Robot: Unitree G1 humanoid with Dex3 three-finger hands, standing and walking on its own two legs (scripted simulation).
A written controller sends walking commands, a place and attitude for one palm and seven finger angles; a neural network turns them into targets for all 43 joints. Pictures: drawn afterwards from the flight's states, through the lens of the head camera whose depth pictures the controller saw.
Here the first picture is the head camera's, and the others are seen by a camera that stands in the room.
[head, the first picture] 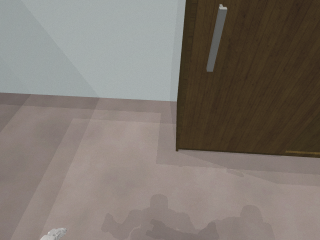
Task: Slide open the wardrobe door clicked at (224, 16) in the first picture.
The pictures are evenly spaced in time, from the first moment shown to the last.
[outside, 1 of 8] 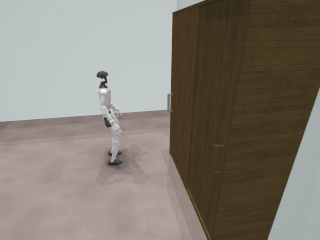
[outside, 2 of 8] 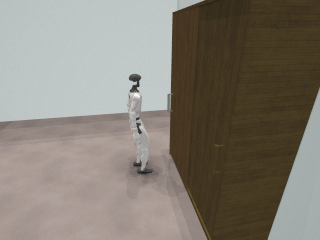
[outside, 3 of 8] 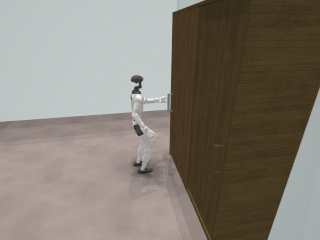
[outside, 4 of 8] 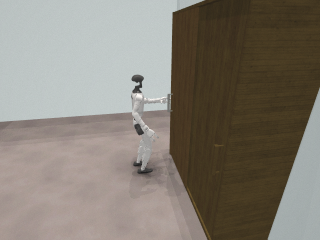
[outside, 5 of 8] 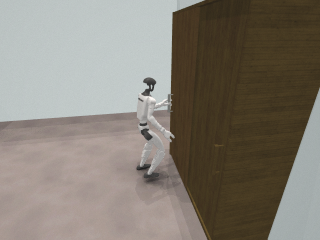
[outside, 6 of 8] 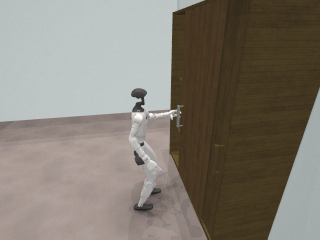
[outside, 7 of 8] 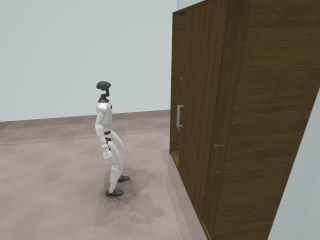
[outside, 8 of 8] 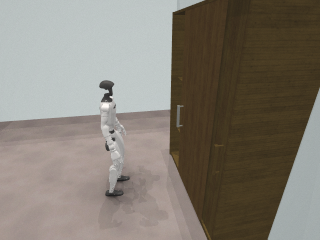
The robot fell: no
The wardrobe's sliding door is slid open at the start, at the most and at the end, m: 0.00 0.46 0.46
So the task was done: yes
